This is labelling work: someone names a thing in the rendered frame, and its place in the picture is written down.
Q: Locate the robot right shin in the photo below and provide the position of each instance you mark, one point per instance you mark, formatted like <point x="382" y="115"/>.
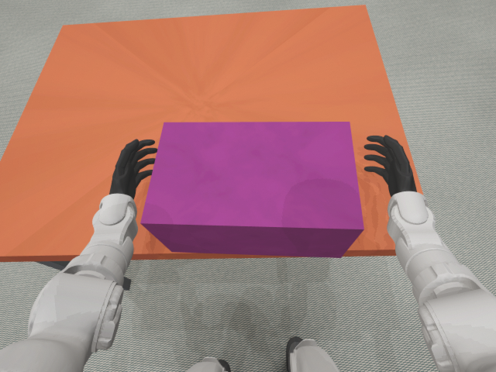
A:
<point x="306" y="342"/>

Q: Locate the robot right thigh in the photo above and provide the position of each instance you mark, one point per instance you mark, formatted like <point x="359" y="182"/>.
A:
<point x="311" y="359"/>

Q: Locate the carton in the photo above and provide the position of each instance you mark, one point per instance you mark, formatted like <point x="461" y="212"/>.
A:
<point x="255" y="188"/>

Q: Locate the robot left forearm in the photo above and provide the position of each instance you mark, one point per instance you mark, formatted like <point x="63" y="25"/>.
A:
<point x="110" y="250"/>

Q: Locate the robot left upper arm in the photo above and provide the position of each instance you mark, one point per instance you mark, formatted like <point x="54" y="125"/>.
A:
<point x="78" y="316"/>

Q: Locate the robot left hand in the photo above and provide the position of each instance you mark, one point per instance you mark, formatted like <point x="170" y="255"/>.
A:
<point x="126" y="176"/>

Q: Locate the table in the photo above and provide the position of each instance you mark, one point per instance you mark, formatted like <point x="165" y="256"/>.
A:
<point x="106" y="84"/>

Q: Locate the robot right hand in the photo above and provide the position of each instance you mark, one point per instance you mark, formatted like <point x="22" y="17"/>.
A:
<point x="397" y="173"/>

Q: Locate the robot right upper arm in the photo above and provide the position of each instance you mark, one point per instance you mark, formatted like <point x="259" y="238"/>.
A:
<point x="460" y="331"/>

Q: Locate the robot right forearm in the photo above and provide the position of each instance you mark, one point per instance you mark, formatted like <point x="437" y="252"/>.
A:
<point x="426" y="260"/>

